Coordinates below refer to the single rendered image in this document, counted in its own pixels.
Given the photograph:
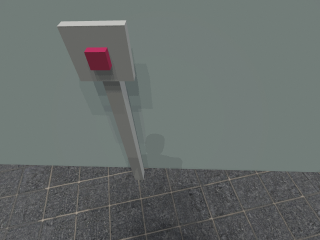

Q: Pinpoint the button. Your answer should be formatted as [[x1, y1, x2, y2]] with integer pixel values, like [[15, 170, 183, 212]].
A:
[[84, 47, 112, 71]]

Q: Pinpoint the panel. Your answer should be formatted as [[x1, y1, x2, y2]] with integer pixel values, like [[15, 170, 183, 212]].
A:
[[57, 20, 145, 180]]

